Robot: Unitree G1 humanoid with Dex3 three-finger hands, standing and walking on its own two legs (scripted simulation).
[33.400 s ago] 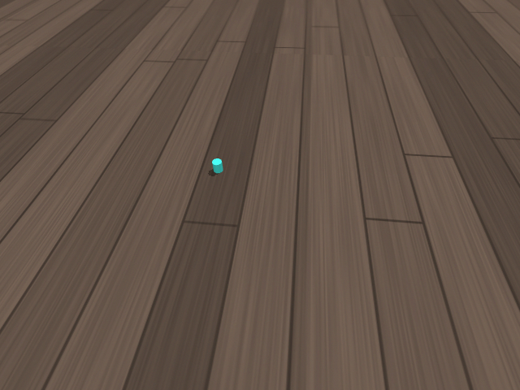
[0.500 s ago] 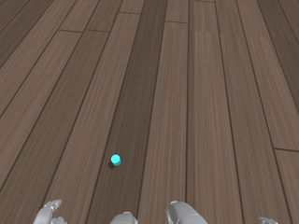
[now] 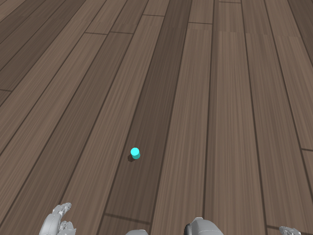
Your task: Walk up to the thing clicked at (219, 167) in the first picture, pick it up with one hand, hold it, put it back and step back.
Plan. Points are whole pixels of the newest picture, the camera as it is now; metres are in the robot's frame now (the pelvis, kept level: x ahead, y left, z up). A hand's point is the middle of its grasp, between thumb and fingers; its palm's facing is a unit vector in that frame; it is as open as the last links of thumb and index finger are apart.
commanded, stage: step back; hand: left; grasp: from above
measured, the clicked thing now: (135, 153) +0.61 +0.20 -0.72
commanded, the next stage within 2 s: none
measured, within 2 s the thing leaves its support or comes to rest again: neither
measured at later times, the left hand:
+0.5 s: hand out of the picture -0.07 +0.24 -0.14, palm faces -0.09 -0.91 -0.40, open 7.4 cm
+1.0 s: hand out of the picture -0.20 +0.25 -0.14, palm faces -0.05 -0.92 -0.38, open 7.4 cm
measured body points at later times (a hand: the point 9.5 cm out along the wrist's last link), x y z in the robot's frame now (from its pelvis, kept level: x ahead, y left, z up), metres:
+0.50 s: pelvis -0.16 -0.02 +0.00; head -0.11 -0.04 +0.45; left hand -0.07 +0.29 -0.11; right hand -0.05 -0.34 -0.12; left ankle -0.07 +0.11 -0.68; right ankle -0.18 -0.14 -0.72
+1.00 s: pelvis -0.33 -0.01 +0.01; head -0.27 +0.00 +0.45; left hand -0.20 +0.30 -0.11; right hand -0.23 -0.33 -0.10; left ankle -0.25 +0.11 -0.72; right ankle -0.38 -0.14 -0.66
